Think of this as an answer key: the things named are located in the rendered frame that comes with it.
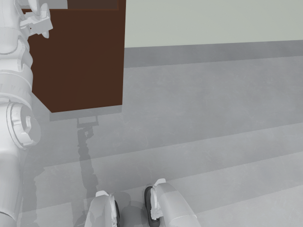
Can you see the robot left upper arm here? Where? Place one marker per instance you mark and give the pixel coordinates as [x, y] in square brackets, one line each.
[19, 131]

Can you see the robot right foot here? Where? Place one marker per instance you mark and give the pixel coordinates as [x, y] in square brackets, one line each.
[147, 197]

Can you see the cabinet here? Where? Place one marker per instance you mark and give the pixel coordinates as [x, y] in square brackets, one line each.
[81, 64]

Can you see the robot left forearm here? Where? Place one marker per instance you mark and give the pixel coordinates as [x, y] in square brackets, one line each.
[16, 77]

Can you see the right robot shin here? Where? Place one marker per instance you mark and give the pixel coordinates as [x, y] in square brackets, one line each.
[156, 213]

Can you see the robot left hand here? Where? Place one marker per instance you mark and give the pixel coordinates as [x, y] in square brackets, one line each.
[38, 20]

